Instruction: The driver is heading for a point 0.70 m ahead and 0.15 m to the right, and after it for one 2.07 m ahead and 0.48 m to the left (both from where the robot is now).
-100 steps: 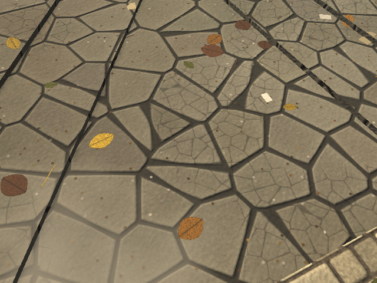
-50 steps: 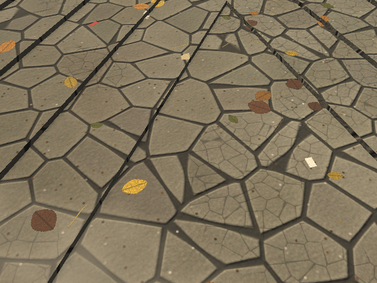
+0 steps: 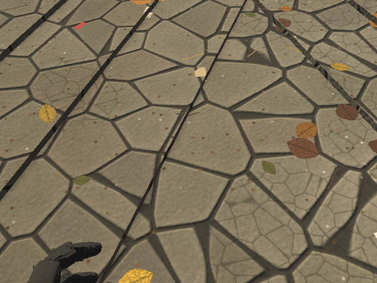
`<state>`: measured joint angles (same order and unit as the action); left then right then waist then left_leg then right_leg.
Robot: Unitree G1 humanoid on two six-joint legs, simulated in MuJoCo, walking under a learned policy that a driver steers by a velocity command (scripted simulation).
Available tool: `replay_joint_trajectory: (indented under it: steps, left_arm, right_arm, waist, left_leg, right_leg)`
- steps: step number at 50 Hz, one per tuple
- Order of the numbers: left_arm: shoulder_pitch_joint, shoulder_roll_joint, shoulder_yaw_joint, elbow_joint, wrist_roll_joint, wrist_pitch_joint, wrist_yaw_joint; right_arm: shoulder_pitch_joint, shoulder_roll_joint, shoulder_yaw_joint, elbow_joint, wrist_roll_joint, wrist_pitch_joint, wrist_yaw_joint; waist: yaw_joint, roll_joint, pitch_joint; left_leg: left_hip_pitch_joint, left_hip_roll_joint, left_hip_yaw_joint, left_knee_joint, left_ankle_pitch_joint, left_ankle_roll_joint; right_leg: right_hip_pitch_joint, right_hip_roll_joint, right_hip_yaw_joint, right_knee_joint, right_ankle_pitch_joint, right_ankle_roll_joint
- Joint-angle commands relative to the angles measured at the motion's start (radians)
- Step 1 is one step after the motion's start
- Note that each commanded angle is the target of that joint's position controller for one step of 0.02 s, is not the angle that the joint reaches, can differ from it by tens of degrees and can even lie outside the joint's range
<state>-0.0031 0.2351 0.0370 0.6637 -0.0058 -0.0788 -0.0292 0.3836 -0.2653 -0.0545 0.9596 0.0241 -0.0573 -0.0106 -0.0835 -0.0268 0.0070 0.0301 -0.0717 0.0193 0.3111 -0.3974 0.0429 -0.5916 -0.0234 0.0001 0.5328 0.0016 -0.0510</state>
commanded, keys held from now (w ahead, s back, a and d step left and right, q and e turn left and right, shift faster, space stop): w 0.40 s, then w+e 0.58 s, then w+q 0.02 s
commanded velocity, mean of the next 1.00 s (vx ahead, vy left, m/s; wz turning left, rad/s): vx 0.50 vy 0.00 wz -0.23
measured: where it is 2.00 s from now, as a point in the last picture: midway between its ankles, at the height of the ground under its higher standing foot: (207, 135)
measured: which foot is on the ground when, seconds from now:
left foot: down 0.00-0.04, up 0.06-0.54, down 0.56-1.00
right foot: up 0.00-0.02, down 0.04-0.58, up 0.60-1.00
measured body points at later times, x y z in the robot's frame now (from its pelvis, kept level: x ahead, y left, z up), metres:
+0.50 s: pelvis +0.27 +0.00 +0.01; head +0.30 +0.00 +0.46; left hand +0.26 +0.28 -0.11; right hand +0.49 -0.23 -0.08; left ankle +0.44 +0.14 -0.70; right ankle +0.16 -0.10 -0.73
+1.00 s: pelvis +0.53 +0.00 +0.01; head +0.56 -0.02 +0.46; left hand +0.79 +0.18 -0.09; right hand +0.46 -0.28 -0.13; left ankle +0.44 +0.14 -0.73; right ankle +0.66 -0.18 -0.69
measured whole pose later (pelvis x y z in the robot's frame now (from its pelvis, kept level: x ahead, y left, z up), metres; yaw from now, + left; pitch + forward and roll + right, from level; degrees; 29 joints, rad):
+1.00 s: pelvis +0.53 +0.00 +0.01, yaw -17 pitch +1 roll +3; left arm 0.10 0.26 0.06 0.72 -0.02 -0.02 -0.04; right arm 0.30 -0.28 -0.08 0.93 0.01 -0.07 -0.01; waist -0.08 -0.03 0.04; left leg 0.09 0.00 0.25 0.23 -0.32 -0.02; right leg -0.64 -0.10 -0.01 0.67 -0.02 -0.04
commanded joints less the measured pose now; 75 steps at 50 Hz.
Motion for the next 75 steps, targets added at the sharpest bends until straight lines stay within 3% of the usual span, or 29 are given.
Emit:
replay_joint_trajectory:
  steps: [1,2,3,4,5,7,11,18,23,25,27,28,29,30,31,34,36,42,50,52,54,55,56,57,58,60,64,68,75]
  left_arm:
    - [0.176,0.134,0.055,-0.009,0.004,-0.012,-0.005]
    - [0.368,0.198,0.076,0.034,0.010,-0.010,0.003]
    - [0.444,0.282,0.092,0.052,0.009,-0.011,0.002]
    - [0.468,0.202,0.074,0.057,-0.004,-0.006,0.004]
    - [0.364,0.177,0.061,0.043,-0.004,-0.005,0.010]
    - [0.240,0.142,0.049,0.033,0.010,-0.011,0.009]
    - [0.218,0.122,0.045,0.057,0.005,-0.035,0.001]
    - [0.317,0.179,0.057,0.133,-0.009,-0.023,0.026]
    - [0.407,0.182,0.055,0.196,-0.020,-0.007,0.025]
    - [0.399,0.206,0.062,0.205,-0.019,0.004,0.033]
    - [0.374,0.206,0.060,0.205,-0.019,0.014,0.037]
    - [0.356,0.165,0.043,0.188,-0.009,0.011,0.036]
    - [0.444,0.064,0.013,0.165,-0.011,-0.003,0.033]
    - [0.461,0.085,0.015,0.172,-0.024,-0.015,0.035]
    - [0.398,0.183,0.045,0.160,-0.045,-0.016,0.036]
    - [0.318,0.155,0.057,0.140,-0.026,0.011,0.047]
    - [0.336,0.107,0.053,0.138,-0.027,0.035,0.044]
    - [0.220,0.081,0.048,0.074,-0.018,0.044,0.026]
    - [0.012,0.080,0.035,-0.043,-0.013,0.048,-0.025]
    - [0.067,0.105,0.049,-0.043,-0.006,0.049,-0.022]
    - [0.364,0.206,0.103,0.045,-0.009,0.048,-0.004]
    - [0.481,0.327,0.129,0.073,0.007,0.048,0.014]
    - [0.490,0.294,0.109,0.059,0.007,0.040,0.017]
    - [0.433,0.233,0.087,0.056,0.012,0.027,0.012]
    - [0.365,0.204,0.077,0.059,0.012,0.018,0.012]
    - [0.244,0.123,0.056,0.061,0.011,0.000,0.008]
    - [0.210,0.117,0.061,0.090,0.026,-0.034,0.014]
    - [0.245,0.119,0.062,0.130,0.031,-0.031,0.036]
    - [0.319,0.165,0.076,0.185,0.009,0.003,0.056]
  right_arm:
    - [-0.027,-0.157,-0.029,-0.041,-0.006,0.008,-0.002]
    - [-0.048,-0.142,-0.018,-0.067,-0.022,0.006,-0.002]
    - [0.100,-0.025,0.020,-0.067,-0.029,-0.014,0.011]
    - [0.066,-0.106,0.001,-0.049,-0.015,-0.034,0.025]
    - [-0.038,-0.163,-0.016,-0.090,0.012,-0.045,0.028]
    - [-0.148,-0.141,-0.018,-0.118,-0.007,-0.043,0.018]
    - [-0.103,-0.080,-0.014,-0.110,-0.017,-0.008,0.005]
    - [-0.349,-0.049,0.001,-0.181,-0.022,-0.019,0.015]
    - [-0.483,-0.065,0.007,-0.236,-0.012,-0.034,0.035]
    - [-0.464,-0.099,-0.002,-0.238,-0.011,-0.049,0.041]
    - [-0.306,-0.146,-0.028,-0.195,-0.014,-0.059,0.035]
    - [-0.131,-0.202,-0.050,-0.158,-0.027,-0.063,0.026]
    - [0.008,-0.293,-0.078,-0.138,-0.039,-0.051,0.018]
    - [0.027,-0.227,-0.062,-0.129,-0.028,-0.039,0.020]
    - [-0.037,-0.162,-0.041,-0.139,-0.024,-0.036,0.019]
    - [-0.208,-0.073,-0.016,-0.153,-0.032,-0.046,0.023]
    - [-0.235,-0.073,-0.020,-0.143,-0.038,-0.054,0.023]
    - [-0.196,-0.129,-0.039,-0.108,-0.041,-0.053,0.000]
    - [-0.082,-0.192,-0.061,-0.067,-0.002,-0.011,-0.007]
    - [-0.071,-0.217,-0.064,-0.050,0.006,-0.003,-0.002]
    - [-0.085,-0.195,-0.047,-0.044,0.003,0.004,-0.002]
    - [-0.017,-0.089,-0.010,-0.079,-0.020,-0.013,0.011]
    - [0.005,-0.077,0.000,-0.053,-0.001,-0.041,0.021]
    - [-0.112,-0.166,-0.032,-0.081,0.043,-0.052,0.026]
    - [-0.168,-0.155,-0.030,-0.105,0.048,-0.056,0.024]
    - [-0.153,-0.137,-0.039,-0.082,0.015,-0.035,0.011]
    - [-0.097,-0.074,-0.036,-0.058,0.012,0.018,0.006]
    - [-0.171,-0.064,-0.036,-0.087,0.002,0.020,0.009]
    - [-0.366,-0.026,-0.008,-0.188,-0.011,0.017,0.051]
  waist:
    - [0.160,0.079,-0.101]
    - [0.235,0.024,-0.232]
    - [0.186,-0.215,-0.393]
    - [0.217,-0.181,-0.426]
    - [0.201,-0.133,-0.238]
    - [0.139,0.008,-0.061]
    - [0.066,-0.036,-0.048]
    - [0.135,-0.030,0.016]
    - [0.171,-0.035,0.054]
    - [0.142,-0.053,0.045]
    - [0.054,-0.062,-0.041]
    - [-0.021,-0.033,-0.175]
    - [-0.035,0.165,-0.343]
    - [-0.038,0.273,-0.400]
    - [-0.033,0.194,-0.248]
    - [0.051,0.148,-0.032]
    - [0.083,0.153,0.001]
    - [0.072,0.094,0.039]
    - [0.023,0.067,0.090]
    - [0.080,0.099,0.036]
    - [0.241,0.067,-0.117]
    - [0.227,-0.141,-0.267]
    - [0.217,-0.164,-0.428]
    - [0.238,-0.073,-0.307]
    - [0.200,-0.070,-0.174]
    - [0.120,-0.066,-0.058]
    - [0.066,-0.044,-0.007]
    - [0.081,-0.039,0.040]
    - [0.148,-0.015,0.106]
  left_leg:
    - [-0.033,0.246,-0.084,0.220,0.963,0.095]
    - [-0.224,0.189,-0.050,0.485,0.767,0.058]
    - [-0.601,0.019,-0.036,0.891,0.092,-0.005]
    - [-0.729,0.022,-0.164,1.002,-0.170,-0.001]
    - [-0.810,0.073,-0.147,1.017,-0.105,0.002]
    - [-0.749,0.153,-0.105,0.894,0.036,0.000]
    - [-0.625,0.197,-0.094,0.740,0.128,-0.022]
    - [-0.610,0.164,-0.050,0.328,0.491,-0.059]
    - [-0.610,0.129,-0.051,0.202,0.436,-0.042]
    - [-0.559,0.117,-0.056,0.153,0.362,-0.022]
    - [-0.314,0.089,-0.024,0.101,0.333,0.012]
    - [-0.033,0.178,-0.101,0.155,0.369,0.063]
    - [0.388,0.426,-0.444,0.150,0.273,0.194]
    - [0.408,0.506,-0.679,0.039,0.152,0.235]
    - [0.276,0.471,-0.564,0.005,0.071,0.190]
    - [-0.071,0.363,-0.273,-0.111,0.190,0.123]
    - [-0.162,0.338,-0.165,-0.158,0.293,0.121]
    - [-0.144,0.313,0.049,-0.187,0.482,0.122]
    - [0.054,0.380,0.146,-0.102,0.653,0.092]
    - [0.072,0.385,0.146,0.022,0.940,0.089]
    - [-0.119,0.314,0.184,0.393,0.935,0.043]
    - [-0.535,0.183,0.186,0.799,0.400,-0.020]
    - [-0.649,0.054,-0.033,1.024,-0.214,-0.031]
    - [-0.730,0.098,-0.129,1.082,-0.180,-0.017]
    - [-0.756,0.151,-0.107,1.030,-0.099,-0.005]
    - [-0.672,0.223,-0.105,0.897,0.049,-0.009]
    - [-0.627,0.230,-0.119,0.844,0.193,-0.031]
    - [-0.741,0.214,-0.140,0.686,0.351,-0.045]
    - [-0.814,0.196,-0.016,0.466,0.349,-0.007]
  right_leg:
    - [0.315,0.051,-0.041,-0.026,-0.034,-0.069]
    - [0.634,-0.071,0.097,0.018,0.055,-0.128]
    - [1.003,-0.333,0.573,-0.053,-0.096,-0.307]
    - [1.036,-0.352,0.746,-0.162,-0.239,-0.313]
    - [0.893,-0.324,0.609,-0.199,-0.259,-0.264]
    - [0.586,-0.254,0.415,-0.263,-0.080,-0.218]
    - [0.430,-0.193,0.261,-0.360,0.036,-0.206]
    - [0.412,-0.129,0.097,-0.397,0.025,-0.149]
    - [0.532,-0.187,0.156,-0.329,0.013,-0.148]
    - [0.578,-0.213,0.199,-0.275,0.063,-0.134]
    - [0.553,-0.170,0.181,-0.124,0.232,-0.101]
    - [0.425,-0.113,0.141,0.097,0.185,-0.067]
    - [0.031,0.033,0.033,0.470,-0.134,0.017]
    - [-0.108,0.054,0.113,0.651,-0.584,0.026]
    - [-0.175,-0.002,0.148,0.730,-0.534,0.019]
    - [-0.098,-0.100,0.114,0.641,-0.336,0.024]
    - [-0.045,-0.114,0.106,0.621,-0.279,0.033]
    - [-0.089,-0.111,0.080,0.360,-0.020,0.053]
    - [-0.065,-0.061,-0.029,0.104,-0.090,-0.016]
    - [0.082,0.005,-0.068,0.078,-0.201,-0.057]
    - [0.550,0.044,-0.058,0.002,-0.093,-0.112]
    - [0.964,-0.236,0.356,0.000,-0.144,-0.245]
    - [1.013,-0.409,0.727,-0.174,-0.162,-0.342]
    - [0.911,-0.377,0.590,-0.202,-0.139,-0.276]
    - [0.761,-0.337,0.417,-0.212,-0.096,-0.227]
    - [0.540,-0.251,0.221,-0.282,-0.061,-0.159]
    - [0.427,-0.226,0.065,-0.392,0.020,-0.147]
    - [0.487,-0.217,-0.053,-0.411,0.065,-0.124]
    - [0.670,-0.280,-0.166,-0.385,0.204,-0.103]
